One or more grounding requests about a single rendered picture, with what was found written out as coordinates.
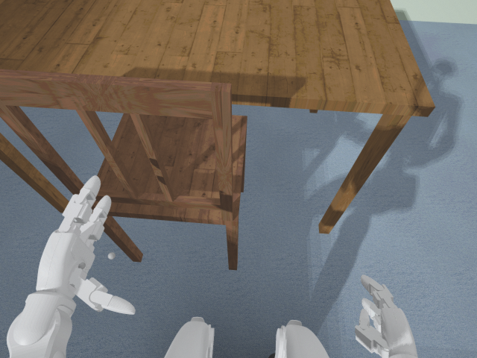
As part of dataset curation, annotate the robot left thigh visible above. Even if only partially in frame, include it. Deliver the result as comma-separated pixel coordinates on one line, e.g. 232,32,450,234
164,321,215,358

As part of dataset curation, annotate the table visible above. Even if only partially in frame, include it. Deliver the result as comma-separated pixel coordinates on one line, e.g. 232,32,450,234
0,0,435,234

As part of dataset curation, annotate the robot thigh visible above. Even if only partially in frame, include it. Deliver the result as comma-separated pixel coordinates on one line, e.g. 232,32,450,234
275,324,329,358
164,321,215,358

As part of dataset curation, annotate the chair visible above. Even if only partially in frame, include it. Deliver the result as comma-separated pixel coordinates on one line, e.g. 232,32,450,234
0,69,247,270

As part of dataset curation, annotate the right robot hand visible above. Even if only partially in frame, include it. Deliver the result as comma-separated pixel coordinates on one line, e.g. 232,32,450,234
355,274,418,358

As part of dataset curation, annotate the left robot hand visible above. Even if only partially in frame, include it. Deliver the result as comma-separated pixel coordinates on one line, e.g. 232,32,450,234
36,175,136,315

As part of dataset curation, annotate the left robot forearm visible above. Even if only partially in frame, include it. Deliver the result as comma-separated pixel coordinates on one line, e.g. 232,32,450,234
7,291,76,358

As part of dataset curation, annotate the robot right thigh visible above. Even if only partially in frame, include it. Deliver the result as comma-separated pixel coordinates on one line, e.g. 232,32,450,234
275,324,329,358

